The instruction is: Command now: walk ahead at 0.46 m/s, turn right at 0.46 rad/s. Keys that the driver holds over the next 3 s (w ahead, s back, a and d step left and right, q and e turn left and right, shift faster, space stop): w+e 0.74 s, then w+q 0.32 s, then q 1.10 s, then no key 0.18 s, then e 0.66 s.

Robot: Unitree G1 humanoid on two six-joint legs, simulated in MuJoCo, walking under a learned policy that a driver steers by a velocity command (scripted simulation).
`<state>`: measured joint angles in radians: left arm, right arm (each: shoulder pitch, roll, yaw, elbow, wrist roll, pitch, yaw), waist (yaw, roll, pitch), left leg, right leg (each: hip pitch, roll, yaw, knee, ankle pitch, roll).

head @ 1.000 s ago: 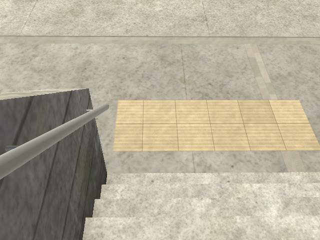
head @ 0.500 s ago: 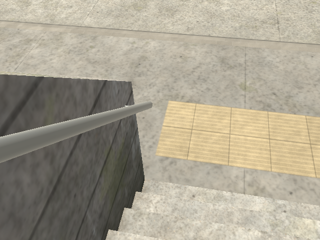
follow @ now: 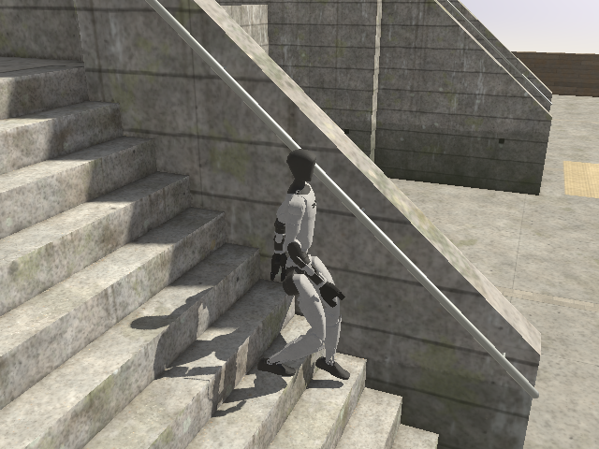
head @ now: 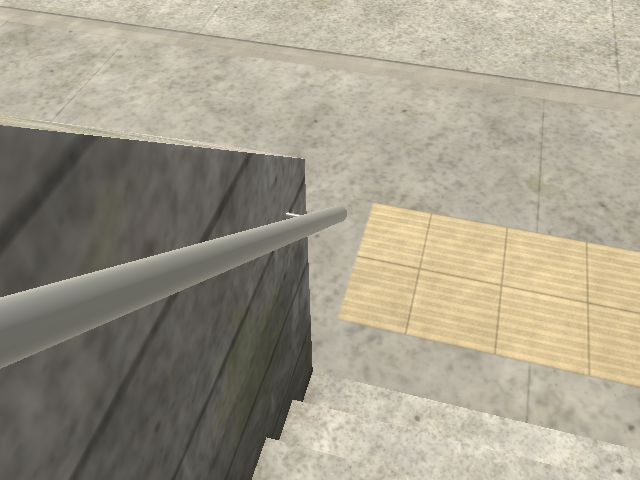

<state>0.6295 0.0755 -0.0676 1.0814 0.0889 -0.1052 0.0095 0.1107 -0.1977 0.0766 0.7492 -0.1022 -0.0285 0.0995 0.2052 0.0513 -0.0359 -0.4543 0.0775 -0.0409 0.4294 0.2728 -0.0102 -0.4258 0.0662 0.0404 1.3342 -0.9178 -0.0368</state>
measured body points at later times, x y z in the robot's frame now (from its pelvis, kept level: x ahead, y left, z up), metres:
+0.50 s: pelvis +0.18 +0.04 -0.15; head +0.19 +0.01 +0.30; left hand +0.27 +0.26 -0.29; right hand +0.01 -0.06 -0.30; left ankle +0.10 +0.13 -0.81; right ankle +0.33 -0.19 -0.78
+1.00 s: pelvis +0.42 -0.13 -0.32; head +0.43 -0.12 +0.13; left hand +0.50 +0.09 -0.47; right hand +0.38 -0.38 -0.45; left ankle +0.58 -0.05 -0.99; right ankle +0.32 -0.19 -1.01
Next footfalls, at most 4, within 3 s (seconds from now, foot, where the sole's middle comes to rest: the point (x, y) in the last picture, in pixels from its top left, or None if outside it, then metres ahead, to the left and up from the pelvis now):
0.04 left None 0.14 0.13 -0.85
0.74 right None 0.35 -0.22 -1.05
1.16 left None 0.62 -0.08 -1.26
1.68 right None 0.83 -0.36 -1.46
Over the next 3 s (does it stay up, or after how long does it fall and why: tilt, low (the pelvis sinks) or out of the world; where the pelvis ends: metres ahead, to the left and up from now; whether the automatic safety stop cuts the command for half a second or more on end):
stays up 0.70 -0.30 -0.61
